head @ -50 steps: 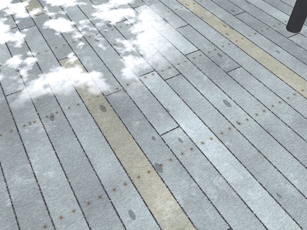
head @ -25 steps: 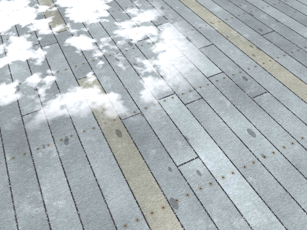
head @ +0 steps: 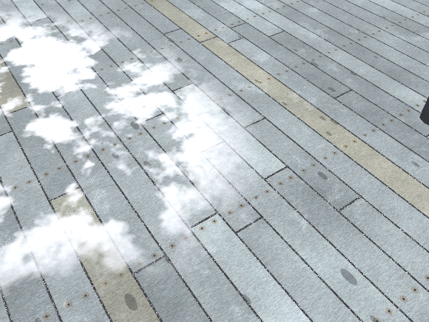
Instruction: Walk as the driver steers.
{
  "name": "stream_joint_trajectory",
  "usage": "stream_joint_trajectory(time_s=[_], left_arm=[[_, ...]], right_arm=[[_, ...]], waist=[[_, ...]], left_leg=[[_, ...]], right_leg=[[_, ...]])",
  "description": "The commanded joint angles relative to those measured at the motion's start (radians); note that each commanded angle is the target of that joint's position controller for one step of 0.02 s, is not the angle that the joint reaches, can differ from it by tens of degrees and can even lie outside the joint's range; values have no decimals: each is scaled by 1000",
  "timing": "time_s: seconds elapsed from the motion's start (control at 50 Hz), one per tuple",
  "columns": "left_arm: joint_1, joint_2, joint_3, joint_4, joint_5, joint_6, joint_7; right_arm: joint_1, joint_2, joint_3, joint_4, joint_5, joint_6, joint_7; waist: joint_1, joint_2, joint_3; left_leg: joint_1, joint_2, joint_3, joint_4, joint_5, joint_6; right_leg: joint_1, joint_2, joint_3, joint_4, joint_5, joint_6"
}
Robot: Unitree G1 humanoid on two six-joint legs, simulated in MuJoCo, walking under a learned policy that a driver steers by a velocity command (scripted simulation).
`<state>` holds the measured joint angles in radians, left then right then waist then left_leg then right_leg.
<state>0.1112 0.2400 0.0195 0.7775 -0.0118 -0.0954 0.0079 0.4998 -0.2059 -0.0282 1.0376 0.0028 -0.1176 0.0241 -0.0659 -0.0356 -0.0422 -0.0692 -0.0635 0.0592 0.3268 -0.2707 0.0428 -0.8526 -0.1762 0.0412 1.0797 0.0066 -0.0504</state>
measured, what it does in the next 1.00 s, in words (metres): walks ahead: right foot, then left foot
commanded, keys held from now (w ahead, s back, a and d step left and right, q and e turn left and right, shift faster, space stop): w+shift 0.78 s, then w+e+shift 0.22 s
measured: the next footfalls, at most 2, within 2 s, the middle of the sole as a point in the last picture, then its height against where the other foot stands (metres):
right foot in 0.22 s outside the picture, level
left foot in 0.74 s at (190, 223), level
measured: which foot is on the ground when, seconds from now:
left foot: down 0.00-0.24, up 0.26-0.72, down 0.74-1.00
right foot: up 0.00-0.20, down 0.22-0.76, up 0.78-1.00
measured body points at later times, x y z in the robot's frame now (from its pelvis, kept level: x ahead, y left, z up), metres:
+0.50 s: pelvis +0.45 -0.07 +0.00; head +0.44 -0.07 +0.45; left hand +0.38 +0.17 -0.14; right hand +0.64 -0.31 -0.09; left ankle +0.59 +0.11 -0.64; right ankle +0.41 -0.15 -0.74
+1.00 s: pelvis +0.91 +0.00 +0.00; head +0.91 +0.00 +0.45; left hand +1.08 +0.24 -0.11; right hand +0.86 -0.26 -0.14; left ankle +0.90 +0.07 -0.74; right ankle +0.96 -0.19 -0.64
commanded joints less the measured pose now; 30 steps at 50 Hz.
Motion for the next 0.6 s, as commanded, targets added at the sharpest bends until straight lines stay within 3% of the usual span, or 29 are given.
stream_joint_trajectory(time_s=[0.02,0.06,0.08,0.1,0.14,0.16,0.18,0.2,0.22,0.24,0.26,0.28,0.3,0.32,0.34,0.36,0.4,0.42,0.44,0.46,0.48,0.5,0.52,0.54,0.56,0.6], left_arm=[[-76,48,6,-59,-2,-20,-14],[-151,38,1,-78,-14,-29,-33],[-179,30,-2,-94,-20,-33,-44],[-206,41,1,-102,-21,-36,-53],[-194,51,7,-115,-24,-37,-70],[-146,79,16,-109,-25,-36,-72],[-63,118,33,-98,-31,-31,-68],[101,172,58,-62,-38,-23,-60],[344,223,81,3,-34,-11,-45],[471,349,110,41,5,-14,-44],[515,265,95,65,3,-22,-53],[454,172,69,81,1,-29,-49],[368,130,56,71,10,-32,-53],[293,107,47,67,23,-38,-60],[243,86,40,65,34,-45,-65],[203,52,30,71,34,-45,-67],[186,59,28,85,12,-47,-62],[223,46,23,99,6,-50,-62],[232,71,26,106,10,-48,-53],[250,100,32,112,11,-49,-42],[274,94,30,117,12,-48,-33],[318,63,20,126,7,-46,-29],[345,73,18,131,8,-45,-23],[357,109,24,133,5,-47,-15],[391,90,17,142,-3,-46,-9],[430,103,18,156,-5,-37,0]], right_arm=[[-82,-140,-13,-94,13,-29,-26],[-23,-154,-12,-84,19,-20,-34],[-18,-179,-17,-83,21,-14,-37],[-3,-178,-18,-79,22,-4,-40],[-8,-203,-25,-84,13,17,-42],[-16,-227,-34,-87,7,27,-40],[-27,-242,-39,-89,-11,39,-37],[-45,-240,-39,-88,-33,54,-34],[-83,-213,-27,-109,-37,60,-35],[118,-3,26,-136,-22,30,-9],[109,-16,32,-109,25,-14,-6],[-71,-139,-1,-167,72,-34,-8],[-205,-147,2,-211,69,-44,-15],[-255,-121,6,-237,47,-48,-17],[-235,-111,2,-243,33,-36,-15],[-205,-92,2,-236,30,-15,-10],[-193,-70,5,-233,30,19,-12],[-233,-74,7,-240,20,27,-16],[-270,-72,6,-256,11,31,-20],[-312,-82,6,-273,7,29,-24],[-373,-100,2,-290,5,24,-24],[-425,-108,-2,-298,3,19,-19],[-460,-93,-2,-308,5,17,-18],[-496,-74,9,-325,11,8,-9],[-549,-82,9,-338,12,-1,2],[-615,-81,7,-361,23,-12,21]], waist=[[42,50,178],[12,38,203],[8,65,223],[1,55,233],[29,73,211],[59,101,175],[110,139,107],[201,181,8],[320,162,-125],[201,-200,-351],[213,-297,-458],[217,-246,-254],[200,-89,-137],[153,2,-73],[93,6,-51],[51,-6,-25],[16,-19,54],[32,-3,96],[30,-17,118],[39,-33,146],[61,-7,169],[87,25,177],[97,12,160],[108,-22,182],[130,20,203],[138,28,222]], left_leg=[[-209,231,-139,-278,74,159],[-118,237,-91,-304,118,150],[-75,266,-93,-311,119,147],[4,278,-80,-302,148,142],[153,312,-57,-244,303,133],[206,331,-51,-170,532,125],[258,332,-42,-54,792,112],[257,309,-16,157,1002,96],[30,271,-4,502,960,66],[-450,92,-59,999,404,10],[-576,2,-225,1139,-165,43],[-703,65,-221,1192,-133,88],[-709,113,-199,1161,-76,103],[-678,151,-188,1102,-14,105],[-606,199,-198,1037,34,103],[-574,218,-192,1015,57,97],[-584,245,-173,948,56,70],[-609,256,-156,915,88,59],[-673,250,-138,872,164,43],[-719,262,-142,800,227,22],[-748,257,-130,718,293,5],[-743,238,-94,639,351,1],[-729,212,-62,584,425,-1],[-699,217,-62,492,494,-3],[-680,196,-37,420,539,-2],[-640,162,-26,288,561,6]], right_leg=[[101,5,-33,-247,218,18],[132,40,-61,-386,260,17],[147,44,-53,-454,260,14],[131,53,-55,-502,237,10],[136,85,-70,-551,142,-11],[193,112,-86,-545,67,-29],[286,152,-112,-516,-11,-50],[464,202,-149,-487,-88,-75],[824,168,-91,-428,-141,-102],[1303,-120,476,-524,-616,-294],[1369,-177,860,-806,-924,-287],[1264,-162,754,-855,-816,-200],[1095,-132,588,-835,-619,-164],[926,-105,475,-834,-482,-165],[804,-66,381,-838,-413,-160],[714,-37,337,-868,-436,-164],[602,-23,251,-933,-411,-175],[573,1,175,-936,-316,-166],[583,4,174,-966,-305,-169],[583,-13,175,-987,-275,-182],[596,-6,142,-999,-222,-177],[619,34,69,-995,-129,-154],[648,46,52,-1011,-117,-143],[638,20,46,-1029,-101,-148],[666,33,7,-1048,-64,-139],[749,16,-19,-1069,-42,-129]])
